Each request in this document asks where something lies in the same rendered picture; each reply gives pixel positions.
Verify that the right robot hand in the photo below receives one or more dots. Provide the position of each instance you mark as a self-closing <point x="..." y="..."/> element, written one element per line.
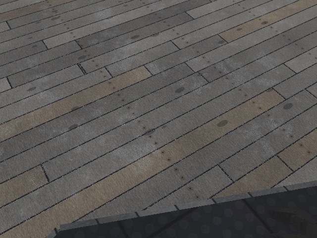
<point x="297" y="218"/>

